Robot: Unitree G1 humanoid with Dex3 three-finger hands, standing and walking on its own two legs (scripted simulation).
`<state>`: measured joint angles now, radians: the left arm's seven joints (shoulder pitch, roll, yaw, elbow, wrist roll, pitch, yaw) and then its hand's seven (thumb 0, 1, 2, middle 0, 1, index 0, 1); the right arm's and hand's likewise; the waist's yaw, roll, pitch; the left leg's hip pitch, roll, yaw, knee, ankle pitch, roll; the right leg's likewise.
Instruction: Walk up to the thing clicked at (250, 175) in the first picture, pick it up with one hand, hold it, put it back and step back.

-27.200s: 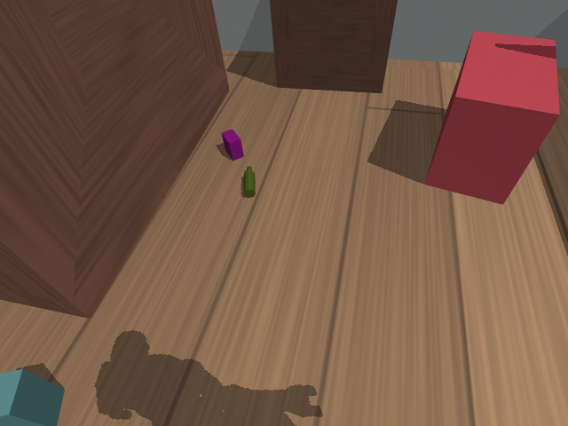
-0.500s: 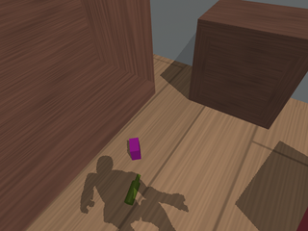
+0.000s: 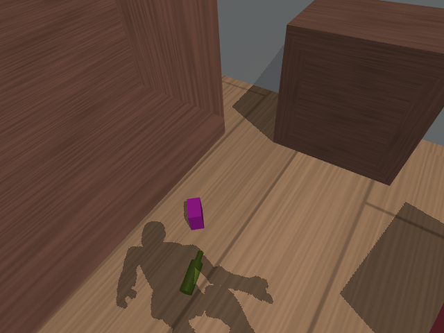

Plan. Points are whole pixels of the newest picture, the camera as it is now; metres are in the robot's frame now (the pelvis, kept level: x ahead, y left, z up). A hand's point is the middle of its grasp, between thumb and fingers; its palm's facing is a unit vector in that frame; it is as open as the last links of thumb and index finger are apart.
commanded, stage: stand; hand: left
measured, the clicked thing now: (193, 271) +0.51 +0.21 -0.76
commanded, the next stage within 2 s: none
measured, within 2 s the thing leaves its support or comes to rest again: neither
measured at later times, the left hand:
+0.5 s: hand out of the picture +0.08 +0.25 -0.16, palm faces -0.03 -0.94 -0.34, open 7.4 cm
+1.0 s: hand out of the picture +0.09 +0.25 -0.16, palm faces -0.03 -0.94 -0.34, open 7.4 cm
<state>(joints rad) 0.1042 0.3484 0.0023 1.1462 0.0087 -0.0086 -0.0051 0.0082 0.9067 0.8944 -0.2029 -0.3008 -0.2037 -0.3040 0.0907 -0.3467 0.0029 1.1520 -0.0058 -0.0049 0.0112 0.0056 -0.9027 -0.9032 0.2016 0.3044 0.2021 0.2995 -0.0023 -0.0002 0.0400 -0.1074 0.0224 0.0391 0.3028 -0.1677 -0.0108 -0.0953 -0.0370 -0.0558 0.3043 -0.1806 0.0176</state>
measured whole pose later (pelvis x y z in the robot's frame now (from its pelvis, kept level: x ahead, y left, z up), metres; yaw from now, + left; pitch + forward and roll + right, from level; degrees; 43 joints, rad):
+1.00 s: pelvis +0.01 +0.00 +0.00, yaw +0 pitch -1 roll +0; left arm 0.11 0.35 0.00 1.13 0.01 -0.01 0.00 0.01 0.91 0.89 -0.20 -0.30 -0.20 -0.30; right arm 0.10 -0.35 0.00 1.14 -0.01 -0.01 0.01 0.01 -0.90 -0.90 0.20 0.30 0.20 0.30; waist 0.00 0.00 0.03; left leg -0.09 0.02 0.05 0.29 -0.19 -0.01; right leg -0.08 -0.04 -0.05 0.30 -0.20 0.02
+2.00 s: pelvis +0.01 +0.00 +0.00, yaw -1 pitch -2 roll +0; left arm 0.12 0.35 0.00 1.13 0.01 -0.01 0.00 0.01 0.91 0.89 -0.20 -0.30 -0.20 -0.30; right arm 0.11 -0.35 0.00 1.14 -0.01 0.00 0.01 0.01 -0.90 -0.90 0.20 0.30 0.20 0.30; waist 0.00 0.00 0.04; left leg -0.09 0.02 0.05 0.29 -0.18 -0.01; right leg -0.08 -0.03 -0.05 0.29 -0.19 0.02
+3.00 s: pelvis +0.07 -0.02 -0.01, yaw +0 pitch -3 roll +0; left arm 0.03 0.35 0.02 1.03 0.00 0.02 -0.01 0.01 0.91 0.89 -0.20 -0.30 -0.20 -0.30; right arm 0.13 -0.35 -0.02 1.05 0.00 0.02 0.01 0.01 -0.90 -0.90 0.20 0.30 0.20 0.30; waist 0.00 -0.01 0.12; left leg -0.10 0.01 0.00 0.45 -0.31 -0.01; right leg -0.23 -0.05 -0.02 0.47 -0.19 0.03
